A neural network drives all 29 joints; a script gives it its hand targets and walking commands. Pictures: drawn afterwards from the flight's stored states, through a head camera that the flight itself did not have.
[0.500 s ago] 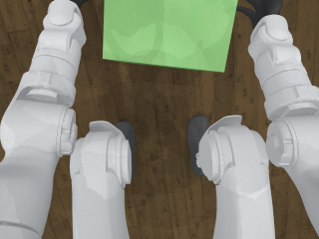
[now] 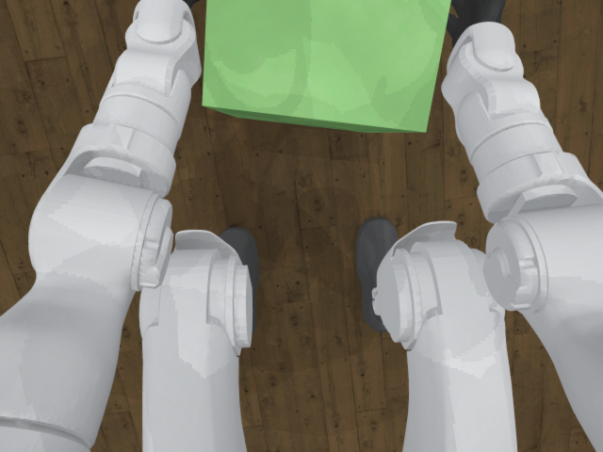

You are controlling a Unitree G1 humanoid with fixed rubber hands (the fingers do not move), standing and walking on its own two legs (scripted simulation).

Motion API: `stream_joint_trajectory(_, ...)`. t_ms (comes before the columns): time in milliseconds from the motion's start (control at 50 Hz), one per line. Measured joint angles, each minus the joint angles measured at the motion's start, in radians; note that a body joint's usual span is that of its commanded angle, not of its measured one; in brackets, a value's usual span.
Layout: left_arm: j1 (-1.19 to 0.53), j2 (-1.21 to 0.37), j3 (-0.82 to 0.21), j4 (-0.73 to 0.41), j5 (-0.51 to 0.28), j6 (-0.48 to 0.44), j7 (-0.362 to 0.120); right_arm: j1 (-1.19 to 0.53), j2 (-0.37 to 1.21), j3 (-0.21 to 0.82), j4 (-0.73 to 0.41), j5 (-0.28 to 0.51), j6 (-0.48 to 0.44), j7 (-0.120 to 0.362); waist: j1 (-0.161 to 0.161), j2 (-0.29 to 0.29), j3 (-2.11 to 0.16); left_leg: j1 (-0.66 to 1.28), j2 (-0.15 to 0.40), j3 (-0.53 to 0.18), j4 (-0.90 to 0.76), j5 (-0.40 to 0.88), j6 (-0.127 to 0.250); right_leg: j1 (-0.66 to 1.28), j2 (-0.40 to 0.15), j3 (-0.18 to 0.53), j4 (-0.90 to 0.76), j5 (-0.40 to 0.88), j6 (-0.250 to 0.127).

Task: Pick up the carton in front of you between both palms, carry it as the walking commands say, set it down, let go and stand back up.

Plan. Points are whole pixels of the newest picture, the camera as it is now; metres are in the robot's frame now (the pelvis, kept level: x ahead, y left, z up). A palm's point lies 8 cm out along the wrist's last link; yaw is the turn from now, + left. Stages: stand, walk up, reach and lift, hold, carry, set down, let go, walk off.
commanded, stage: reach and lift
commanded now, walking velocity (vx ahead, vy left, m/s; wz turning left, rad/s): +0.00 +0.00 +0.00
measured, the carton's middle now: (317, 36) +0.52 +0.00 -0.25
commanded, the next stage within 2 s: none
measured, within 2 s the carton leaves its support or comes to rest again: leaves its support in 0.20 s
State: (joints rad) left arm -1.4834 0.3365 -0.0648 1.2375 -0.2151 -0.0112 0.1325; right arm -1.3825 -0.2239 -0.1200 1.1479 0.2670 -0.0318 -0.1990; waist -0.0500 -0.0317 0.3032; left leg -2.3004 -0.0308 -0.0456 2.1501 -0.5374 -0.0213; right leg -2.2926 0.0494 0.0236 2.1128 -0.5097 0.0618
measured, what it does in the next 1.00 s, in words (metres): rises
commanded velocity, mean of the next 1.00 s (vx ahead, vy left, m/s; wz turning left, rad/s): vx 0.00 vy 0.00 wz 0.00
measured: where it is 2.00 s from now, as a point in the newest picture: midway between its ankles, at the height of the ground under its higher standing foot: (309, 298)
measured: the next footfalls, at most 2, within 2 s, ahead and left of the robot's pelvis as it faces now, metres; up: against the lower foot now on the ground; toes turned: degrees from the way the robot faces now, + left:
none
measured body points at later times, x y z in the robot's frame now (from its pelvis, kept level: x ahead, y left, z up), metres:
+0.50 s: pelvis +0.01 +0.00 +0.02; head +0.29 +0.02 +0.37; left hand +0.53 +0.15 -0.07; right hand +0.51 -0.15 -0.07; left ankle +0.11 +0.13 -0.34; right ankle +0.13 -0.13 -0.34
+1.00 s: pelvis +0.02 +0.00 +0.15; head +0.25 +0.02 +0.54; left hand +0.49 +0.16 +0.09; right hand +0.49 -0.15 +0.09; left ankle +0.11 +0.13 -0.34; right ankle +0.13 -0.13 -0.34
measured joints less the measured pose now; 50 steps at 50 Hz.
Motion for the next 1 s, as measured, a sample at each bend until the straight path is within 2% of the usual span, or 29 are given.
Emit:
stream_joint_trajectory(40,-0.017,-0.004,0.008,0.023,0.015,0.005,-0.002,-0.008,0.007,-0.028,0.011,-0.012,0.002,-0.008,0.002,0.001,0.002,0.002,-0.002,-0.001,0.003,0.0,0.0,0.002,0.002,0.0,0.003,0.0,0.001)
stream_joint_trajectory(80,-0.031,-0.009,0.031,0.042,0.038,0.023,-0.005,-0.015,0.016,-0.063,0.016,-0.042,0.018,0.007,0.003,0.004,0.002,0.003,-0.004,-0.002,0.011,-0.002,-0.001,0.004,0.003,0.001,0.011,-0.003,0.002)
stream_joint_trajectory(160,-0.025,-0.02,0.069,0.03,0.075,0.067,-0.008,-0.006,0.022,-0.104,-0.01,-0.091,0.07,0.012,0.003,0.009,-0.004,0.004,-0.011,-0.001,0.036,-0.014,-0.001,0.006,0.007,0.005,0.037,-0.018,0.007)
stream_joint_trajectory(260,0.058,-0.038,0.071,-0.07,0.064,0.105,0.007,0.065,0.034,-0.106,-0.11,-0.085,0.121,0.007,0.003,0.007,-0.05,0.0,-0.022,-0.002,0.057,-0.029,-0.007,0.0,0.021,0.016,0.061,-0.034,0.016)
stream_joint_trajectory(360,0.181,-0.072,0.103,-0.229,0.075,0.16,0.012,0.204,0.077,-0.137,-0.285,-0.099,0.174,-0.001,0.008,0.007,-0.134,0.01,-0.046,-0.011,0.043,-0.032,-0.025,0.01,0.044,0.032,0.051,-0.042,0.033)
stream_joint_trajectory(460,0.29,-0.147,0.212,-0.346,0.163,0.236,-0.015,0.308,0.14,-0.224,-0.397,-0.186,0.244,0.027,0.017,0.013,-0.253,0.059,-0.062,-0.018,-0.022,-0.025,-0.033,0.06,0.049,0.04,-0.009,-0.041,0.034)
stream_joint_trajectory(580,0.334,-0.221,0.372,-0.34,0.314,0.293,-0.059,0.335,0.207,-0.36,-0.389,-0.35,0.307,0.082,0.015,0.025,-0.376,0.134,-0.077,-0.027,-0.154,0.003,-0.034,0.137,0.05,0.045,-0.138,-0.019,0.025)
stream_joint_trajectory(700,0.372,-0.266,0.449,-0.366,0.399,0.31,-0.082,0.363,0.239,-0.412,-0.414,-0.437,0.331,0.114,0.017,0.03,-0.441,0.208,-0.082,-0.032,-0.276,0.028,-0.031,0.21,0.057,0.056,-0.257,0.005,0.022)
stream_joint_trajectory(820,0.44,-0.3,0.46,-0.438,0.415,0.324,-0.088,0.415,0.256,-0.4,-0.464,-0.449,0.346,0.127,0.021,0.028,-0.478,0.283,-0.082,-0.035,-0.368,0.037,-0.029,0.281,0.06,0.067,-0.346,0.015,0.021)
stream_joint_trajectory(1000,0.596,-0.336,0.419,-0.547,0.373,0.341,-0.08,0.549,0.279,-0.333,-0.539,-0.412,0.358,0.123,0.024,0.029,-0.516,0.446,-0.081,-0.044,-0.491,0.028,-0.027,0.443,0.058,0.074,-0.466,0.006,0.011)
